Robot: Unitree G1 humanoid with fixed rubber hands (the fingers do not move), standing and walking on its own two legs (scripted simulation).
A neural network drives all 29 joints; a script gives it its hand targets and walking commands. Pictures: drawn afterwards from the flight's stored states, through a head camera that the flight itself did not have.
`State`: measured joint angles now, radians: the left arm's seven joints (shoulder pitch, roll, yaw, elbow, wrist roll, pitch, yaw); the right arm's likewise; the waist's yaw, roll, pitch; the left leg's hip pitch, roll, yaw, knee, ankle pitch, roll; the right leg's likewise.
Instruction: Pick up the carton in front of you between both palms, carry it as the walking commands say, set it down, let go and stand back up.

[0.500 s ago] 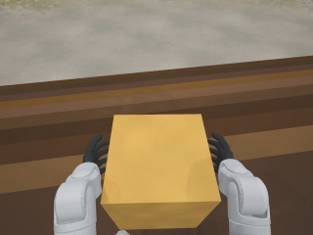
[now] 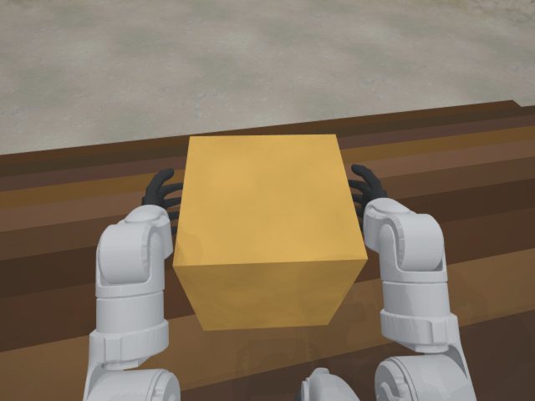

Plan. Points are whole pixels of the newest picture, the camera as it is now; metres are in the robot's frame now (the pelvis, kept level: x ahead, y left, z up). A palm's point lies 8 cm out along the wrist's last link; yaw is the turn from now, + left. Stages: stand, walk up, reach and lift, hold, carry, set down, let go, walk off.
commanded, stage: carry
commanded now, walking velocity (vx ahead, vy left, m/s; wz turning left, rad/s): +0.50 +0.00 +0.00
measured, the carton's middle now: (265, 239) +0.35 -0.01 +0.05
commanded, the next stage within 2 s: none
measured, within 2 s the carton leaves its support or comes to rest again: neither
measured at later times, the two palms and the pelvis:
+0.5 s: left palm (191, 96) +0.68 +0.12 +0.10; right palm (331, 94) +0.69 -0.18 +0.09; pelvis +0.32 -0.04 -0.02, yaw -1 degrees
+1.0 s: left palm (209, 93) +1.01 +0.12 -0.10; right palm (303, 92) +0.99 -0.18 -0.09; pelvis +0.65 -0.01 -0.16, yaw +0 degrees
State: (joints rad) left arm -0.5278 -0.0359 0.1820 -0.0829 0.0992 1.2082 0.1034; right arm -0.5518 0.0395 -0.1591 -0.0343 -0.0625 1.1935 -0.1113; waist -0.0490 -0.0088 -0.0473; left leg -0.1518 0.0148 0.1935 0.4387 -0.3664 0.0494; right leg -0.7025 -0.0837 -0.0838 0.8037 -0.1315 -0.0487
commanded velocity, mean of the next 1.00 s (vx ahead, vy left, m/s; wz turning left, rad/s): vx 0.50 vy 0.00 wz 0.00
